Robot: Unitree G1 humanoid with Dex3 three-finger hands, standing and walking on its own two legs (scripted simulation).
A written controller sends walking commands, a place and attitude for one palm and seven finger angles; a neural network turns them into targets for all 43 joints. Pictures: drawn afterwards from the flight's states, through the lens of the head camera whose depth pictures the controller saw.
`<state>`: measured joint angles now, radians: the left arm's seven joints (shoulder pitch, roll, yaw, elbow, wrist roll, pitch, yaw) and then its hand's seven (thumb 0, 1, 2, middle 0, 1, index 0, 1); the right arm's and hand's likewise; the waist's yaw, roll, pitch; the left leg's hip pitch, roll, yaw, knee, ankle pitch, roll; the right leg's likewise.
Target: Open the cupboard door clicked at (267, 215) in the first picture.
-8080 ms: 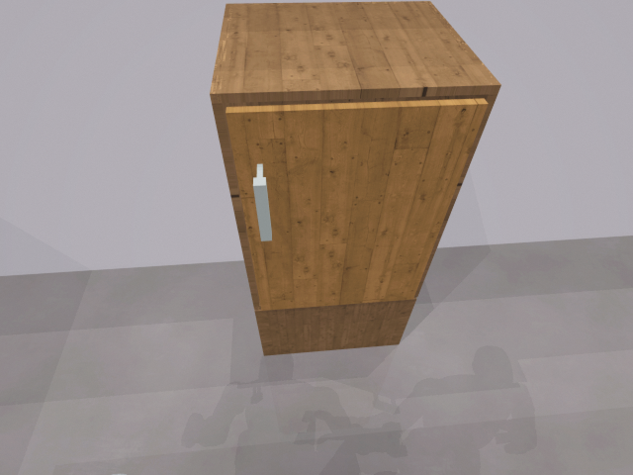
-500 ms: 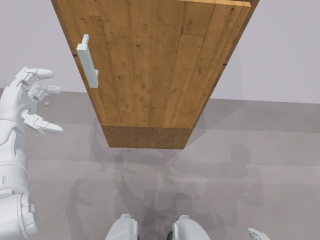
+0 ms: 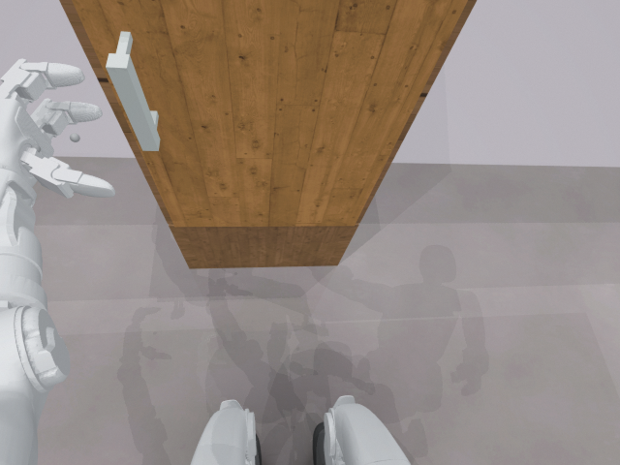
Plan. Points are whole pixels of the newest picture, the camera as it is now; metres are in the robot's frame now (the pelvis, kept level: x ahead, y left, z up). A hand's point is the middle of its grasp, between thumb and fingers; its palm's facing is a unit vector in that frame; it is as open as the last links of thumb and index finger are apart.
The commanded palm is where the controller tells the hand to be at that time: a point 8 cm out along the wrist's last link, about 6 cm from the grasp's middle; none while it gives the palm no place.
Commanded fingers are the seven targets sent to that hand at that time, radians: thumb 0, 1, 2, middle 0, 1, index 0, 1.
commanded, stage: move the hooked fingers beside the handle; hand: left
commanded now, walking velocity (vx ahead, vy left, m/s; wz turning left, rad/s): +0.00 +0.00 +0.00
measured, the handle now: (139, 96) +0.56 +0.19 +0.07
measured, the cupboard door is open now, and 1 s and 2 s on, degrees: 0 0 0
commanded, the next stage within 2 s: slide the fingers in behind the handle in 0.96 s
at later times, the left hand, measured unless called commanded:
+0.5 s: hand (83, 123) +0.51 +0.25 +0.07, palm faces +0.01 -1.00 -0.02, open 14.0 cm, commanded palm +0.50 +0.28 +0.06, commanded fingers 0.00 -0.50 0.30 -0.30 -1.20 -0.30 -1.20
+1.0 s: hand (86, 126) +0.51 +0.24 +0.07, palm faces -0.01 -1.00 -0.02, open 14.0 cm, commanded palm +0.50 +0.28 +0.06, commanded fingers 0.00 -0.50 0.30 -0.30 -1.20 -0.30 -1.20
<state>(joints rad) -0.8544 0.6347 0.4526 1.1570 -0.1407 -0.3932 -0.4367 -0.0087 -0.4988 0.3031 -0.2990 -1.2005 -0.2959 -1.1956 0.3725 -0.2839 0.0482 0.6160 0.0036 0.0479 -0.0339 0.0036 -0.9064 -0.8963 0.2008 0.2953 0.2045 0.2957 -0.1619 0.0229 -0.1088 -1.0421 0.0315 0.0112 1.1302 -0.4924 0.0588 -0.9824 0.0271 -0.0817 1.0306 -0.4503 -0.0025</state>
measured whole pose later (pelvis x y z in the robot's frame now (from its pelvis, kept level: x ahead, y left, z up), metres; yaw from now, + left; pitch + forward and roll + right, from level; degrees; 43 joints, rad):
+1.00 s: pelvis +0.00 +0.00 +0.00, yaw +0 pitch +24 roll -5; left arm -0.91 0.66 0.45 1.19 -0.12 -0.38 -0.42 -0.01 -0.50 0.30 -0.30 -1.20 -0.30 -1.20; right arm 0.37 -0.28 0.06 0.60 0.00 0.09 -0.02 0.00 -0.91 -0.90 0.20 0.30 0.20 0.30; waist -0.18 0.03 -0.11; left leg -1.07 0.04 0.00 1.15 -0.50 0.05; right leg -1.01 0.04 -0.09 1.03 -0.45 -0.01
